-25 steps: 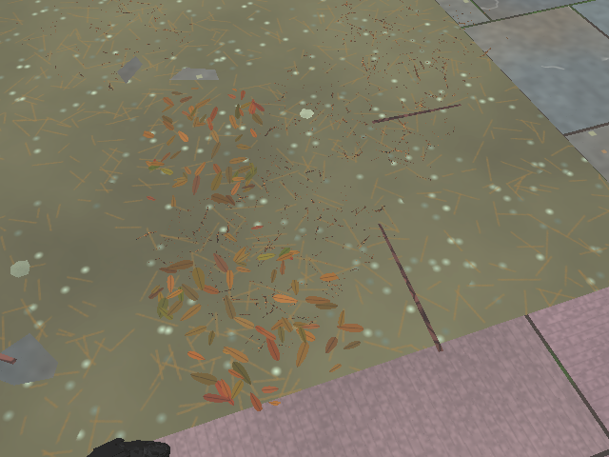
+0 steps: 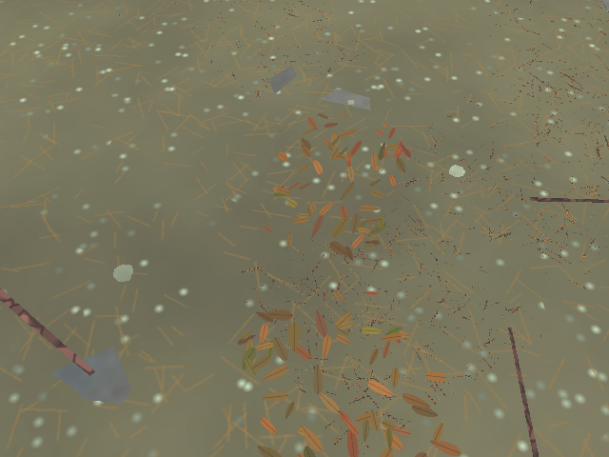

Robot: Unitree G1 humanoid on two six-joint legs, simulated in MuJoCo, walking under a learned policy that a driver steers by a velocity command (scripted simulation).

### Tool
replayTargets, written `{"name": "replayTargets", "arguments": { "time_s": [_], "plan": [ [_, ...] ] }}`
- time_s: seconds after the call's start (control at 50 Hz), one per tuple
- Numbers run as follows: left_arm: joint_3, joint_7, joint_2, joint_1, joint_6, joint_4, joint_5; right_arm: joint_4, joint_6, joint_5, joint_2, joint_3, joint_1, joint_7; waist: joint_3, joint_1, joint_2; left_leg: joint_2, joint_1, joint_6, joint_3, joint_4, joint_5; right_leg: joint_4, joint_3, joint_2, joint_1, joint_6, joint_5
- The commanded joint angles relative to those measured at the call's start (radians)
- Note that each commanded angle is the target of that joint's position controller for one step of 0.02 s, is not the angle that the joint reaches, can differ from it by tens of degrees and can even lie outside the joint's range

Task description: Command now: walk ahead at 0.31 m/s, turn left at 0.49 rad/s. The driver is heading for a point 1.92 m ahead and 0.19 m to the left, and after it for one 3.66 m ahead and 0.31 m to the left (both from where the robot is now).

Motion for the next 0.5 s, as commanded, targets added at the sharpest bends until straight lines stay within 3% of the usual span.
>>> {"name": "replayTargets", "arguments": {
  "time_s": [0.02,0.04,0.06,0.08,0.1,0.12,0.14,0.16,0.18,0.24,0.4,0.44,0.5],
  "plan": [
    [0.043,0.020,0.188,-0.015,0.008,-0.039,-0.003,-0.011,-0.022,-0.011,-0.084,-0.026,0.171,-0.012,-0.087,-0.097,-0.118,-0.110,0.232,0.060,0.053,-0.060,-0.061,0.347,0.026,-0.252,-0.049,-0.059,1.179],
    [0.044,0.019,0.193,-0.035,0.012,-0.049,-0.013,0.026,-0.034,-0.022,-0.116,-0.043,0.291,-0.022,-0.156,-0.159,-0.080,-0.113,0.401,0.090,0.019,-0.171,0.065,0.573,0.016,-0.219,-0.125,-0.034,0.999],
    [0.035,0.013,0.148,-0.010,0.009,-0.082,-0.014,0.036,-0.041,-0.021,-0.216,-0.071,0.357,-0.037,-0.252,-0.162,0.048,0.094,0.645,0.149,-0.198,-0.117,0.457,0.890,0.010,-0.142,-0.357,0.003,0.414],
    [0.020,0.006,0.082,0.095,0.017,-0.126,-0.040,0.009,-0.029,0.009,-0.322,-0.099,0.326,-0.043,-0.437,-0.086,0.231,0.393,0.946,0.379,-0.647,-0.092,0.962,1.258,0.134,0.038,-0.681,0.046,-0.285],
    [0.028,0.006,0.141,0.016,0.024,-0.121,-0.005,-0.013,-0.008,0.049,-0.291,-0.102,0.327,-0.053,-0.467,-0.137,0.015,0.350,0.876,0.371,-0.583,-0.152,0.852,1.259,0.279,-0.023,-0.715,0.045,-0.173],
    [0.024,0.003,0.126,-0.058,0.023,-0.144,-0.012,-0.021,0.001,0.052,-0.239,-0.087,0.235,-0.061,-0.303,-0.110,0.006,0.311,0.717,0.338,-0.490,-0.206,0.694,1.206,0.282,-0.063,-0.741,0.045,-0.090],
    [0.024,0.004,0.124,-0.086,0.024,-0.144,-0.004,-0.023,0.010,0.050,-0.172,-0.068,0.176,-0.065,-0.172,-0.071,-0.040,0.248,0.560,0.277,-0.427,-0.264,0.583,1.106,0.276,-0.092,-0.726,0.049,-0.054],
    [0.028,0.004,0.129,-0.097,0.040,-0.151,0.012,-0.024,0.014,0.055,-0.143,-0.059,0.153,-0.068,-0.113,-0.046,-0.032,0.201,0.458,0.238,-0.383,-0.291,0.547,1.032,0.281,-0.109,-0.688,0.058,-0.038],
    [0.028,0.004,0.123,-0.070,0.064,-0.145,0.023,-0.025,0.015,0.051,-0.128,-0.054,0.141,-0.068,-0.104,-0.025,-0.019,0.167,0.380,0.217,-0.351,-0.310,0.519,0.987,0.277,-0.109,-0.626,0.066,-0.025],
    [0.025,0.003,0.096,-0.049,0.097,-0.150,0.018,-0.032,0.004,0.030,-0.176,-0.067,0.136,-0.057,-0.144,-0.004,-0.005,0.120,0.316,0.195,-0.319,-0.312,0.503,0.900,0.265,-0.087,-0.577,0.078,0.016],
    [0.035,0.014,0.127,-0.233,0.120,-0.219,0.011,-0.048,0.038,0.025,-0.199,-0.083,0.189,-0.065,-0.114,-0.077,0.068,0.096,0.373,0.148,-0.487,-0.359,-0.070,0.691,0.314,-0.076,-0.690,0.095,0.074],
    [0.034,0.016,0.128,-0.257,0.117,-0.230,0.006,-0.050,0.043,0.022,-0.200,-0.085,0.200,-0.066,-0.103,-0.089,0.077,0.097,0.394,0.147,-0.526,-0.349,-0.096,0.636,0.323,-0.062,-0.685,0.089,0.053],
    [0.029,0.020,0.124,-0.243,0.108,-0.229,-0.005,-0.052,0.045,0.014,-0.190,-0.082,0.197,-0.065,-0.113,-0.090,0.090,0.101,0.406,0.145,-0.532,-0.310,0.018,0.555,0.310,-0.038,-0.609,0.067,0.014]
  ]
}}
Velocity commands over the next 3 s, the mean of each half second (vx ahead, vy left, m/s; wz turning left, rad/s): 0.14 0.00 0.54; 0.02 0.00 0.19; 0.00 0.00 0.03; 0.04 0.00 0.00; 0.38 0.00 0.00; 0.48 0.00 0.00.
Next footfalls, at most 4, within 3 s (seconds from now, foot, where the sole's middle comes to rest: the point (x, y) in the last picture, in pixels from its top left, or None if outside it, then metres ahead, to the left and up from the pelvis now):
0.04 left None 0.20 0.07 -0.77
0.64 right None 0.23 -0.10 -0.77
0.96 left None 0.11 0.08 -0.77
2.58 left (254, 420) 0.52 0.17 -0.77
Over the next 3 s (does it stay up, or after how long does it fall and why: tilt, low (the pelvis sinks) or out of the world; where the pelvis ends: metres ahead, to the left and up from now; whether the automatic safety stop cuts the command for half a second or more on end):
stays up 0.61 0.14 0.01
